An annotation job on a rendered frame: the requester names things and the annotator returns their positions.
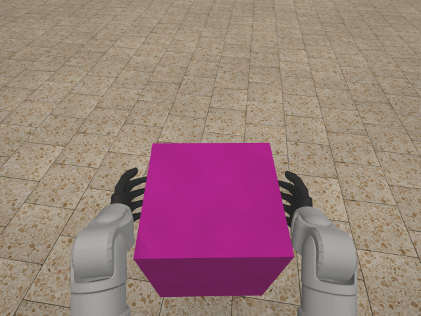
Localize robot right forearm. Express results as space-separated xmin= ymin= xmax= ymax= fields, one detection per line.
xmin=291 ymin=206 xmax=358 ymax=316

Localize carton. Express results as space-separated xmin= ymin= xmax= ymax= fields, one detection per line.
xmin=134 ymin=143 xmax=294 ymax=297

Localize robot right hand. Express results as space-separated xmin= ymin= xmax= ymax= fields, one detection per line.
xmin=278 ymin=171 xmax=312 ymax=228

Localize robot left hand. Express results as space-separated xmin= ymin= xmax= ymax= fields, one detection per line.
xmin=111 ymin=168 xmax=147 ymax=222

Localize robot left forearm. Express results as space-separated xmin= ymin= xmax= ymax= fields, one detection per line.
xmin=70 ymin=203 xmax=135 ymax=316

